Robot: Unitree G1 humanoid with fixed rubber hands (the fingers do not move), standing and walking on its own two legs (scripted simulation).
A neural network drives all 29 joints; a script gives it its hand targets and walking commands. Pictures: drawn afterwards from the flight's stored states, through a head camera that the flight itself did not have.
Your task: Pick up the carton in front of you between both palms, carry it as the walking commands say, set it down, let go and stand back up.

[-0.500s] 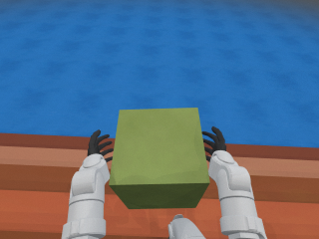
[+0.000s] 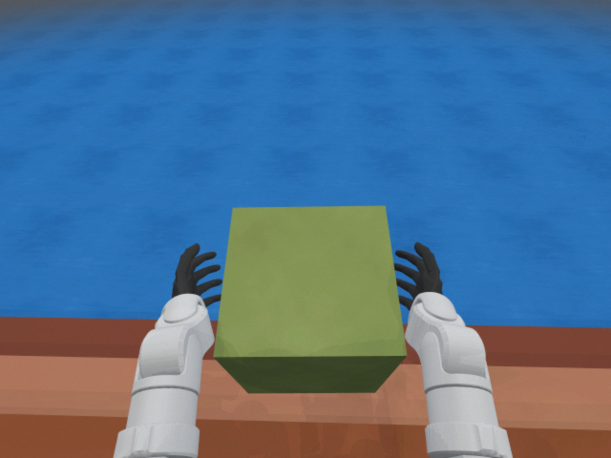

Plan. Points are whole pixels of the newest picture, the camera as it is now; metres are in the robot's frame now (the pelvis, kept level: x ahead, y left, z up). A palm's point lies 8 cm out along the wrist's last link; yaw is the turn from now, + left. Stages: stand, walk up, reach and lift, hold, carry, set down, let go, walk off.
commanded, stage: carry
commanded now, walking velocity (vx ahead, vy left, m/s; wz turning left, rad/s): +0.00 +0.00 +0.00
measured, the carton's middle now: (310, 308) +0.34 -0.03 +0.00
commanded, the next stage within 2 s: none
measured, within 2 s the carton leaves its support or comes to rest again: neither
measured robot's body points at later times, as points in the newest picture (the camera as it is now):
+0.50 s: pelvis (323, 327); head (325, 136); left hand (236, 228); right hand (353, 210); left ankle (281, 401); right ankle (335, 450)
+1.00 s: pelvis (316, 251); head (314, 140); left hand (267, 187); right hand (345, 177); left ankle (297, 370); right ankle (327, 329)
